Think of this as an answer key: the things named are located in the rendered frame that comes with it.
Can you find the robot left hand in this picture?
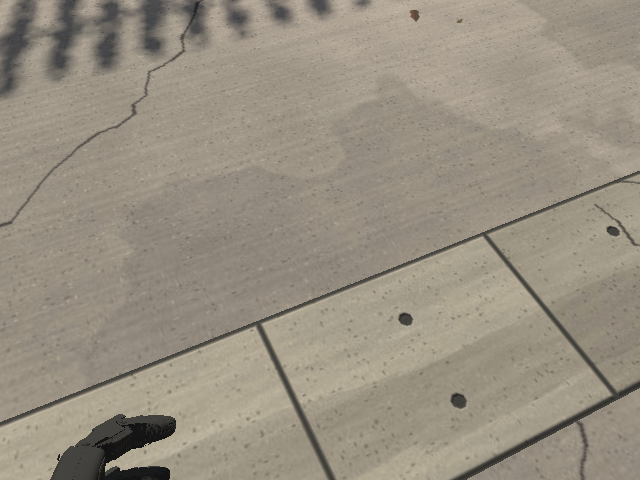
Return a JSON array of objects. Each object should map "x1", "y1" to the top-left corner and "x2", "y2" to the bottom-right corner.
[{"x1": 50, "y1": 414, "x2": 176, "y2": 480}]

